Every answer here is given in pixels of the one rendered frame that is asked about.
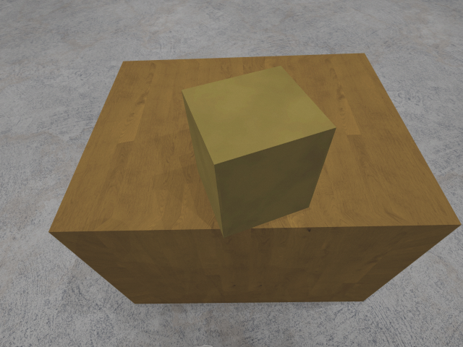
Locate carton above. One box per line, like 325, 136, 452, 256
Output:
182, 66, 336, 238

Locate pedestal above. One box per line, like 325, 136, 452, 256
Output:
48, 53, 461, 304

